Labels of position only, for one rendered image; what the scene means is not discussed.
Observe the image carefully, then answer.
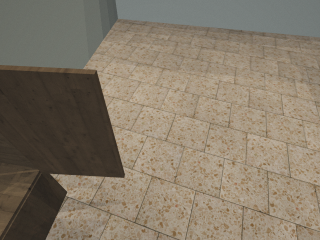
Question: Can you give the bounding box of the cupboard door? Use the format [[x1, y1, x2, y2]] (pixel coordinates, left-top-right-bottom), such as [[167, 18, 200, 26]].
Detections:
[[0, 65, 125, 178]]

